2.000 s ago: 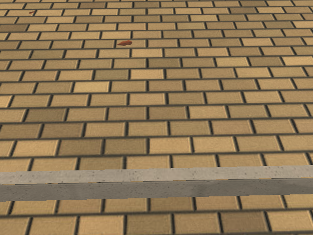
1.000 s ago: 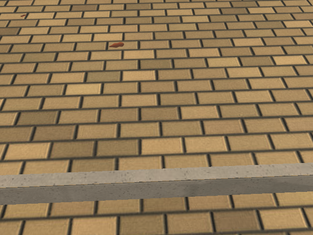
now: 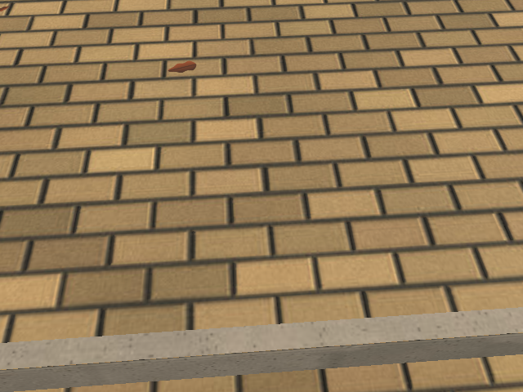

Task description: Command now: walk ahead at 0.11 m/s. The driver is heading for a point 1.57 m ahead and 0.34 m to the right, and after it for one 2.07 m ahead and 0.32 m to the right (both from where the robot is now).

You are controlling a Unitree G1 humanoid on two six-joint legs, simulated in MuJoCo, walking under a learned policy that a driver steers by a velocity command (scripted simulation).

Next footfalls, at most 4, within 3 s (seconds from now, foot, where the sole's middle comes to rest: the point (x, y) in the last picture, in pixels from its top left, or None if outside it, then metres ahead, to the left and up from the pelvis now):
0.48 left None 0.10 0.12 -0.76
0.98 right None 0.17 -0.17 -0.76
1.58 left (323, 295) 0.62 -0.14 -0.61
2.12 right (347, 182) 0.96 -0.24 -0.61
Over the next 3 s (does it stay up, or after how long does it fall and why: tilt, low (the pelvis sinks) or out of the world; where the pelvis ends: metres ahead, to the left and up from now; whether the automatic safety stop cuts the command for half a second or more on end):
stays up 1.02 -0.17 0.18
